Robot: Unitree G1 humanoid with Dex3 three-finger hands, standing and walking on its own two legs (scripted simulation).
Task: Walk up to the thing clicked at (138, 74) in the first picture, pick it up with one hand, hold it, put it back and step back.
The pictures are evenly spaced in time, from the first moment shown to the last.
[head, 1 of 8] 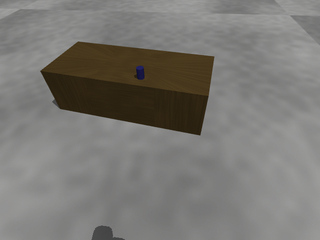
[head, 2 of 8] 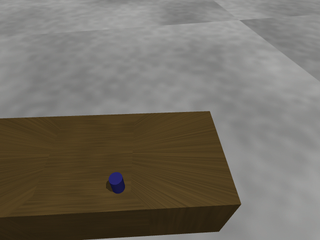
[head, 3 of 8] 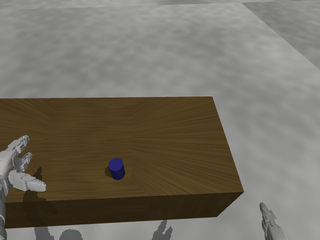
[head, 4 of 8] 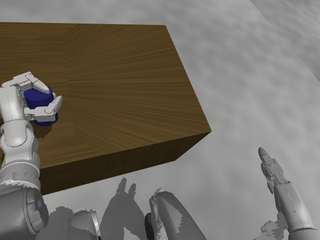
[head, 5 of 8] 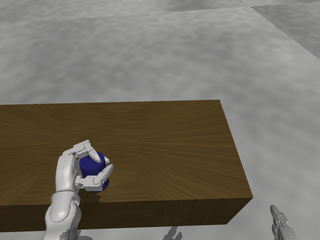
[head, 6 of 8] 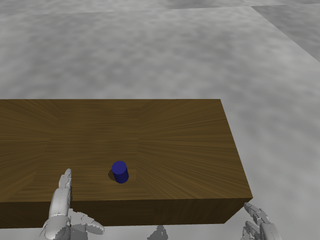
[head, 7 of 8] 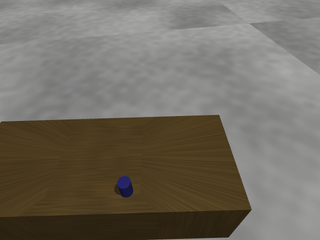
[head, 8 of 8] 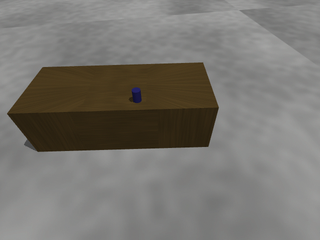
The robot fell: no
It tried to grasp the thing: yes
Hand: left
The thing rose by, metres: 0.30
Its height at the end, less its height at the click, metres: +0.00
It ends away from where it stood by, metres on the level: 0.01
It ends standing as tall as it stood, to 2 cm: yes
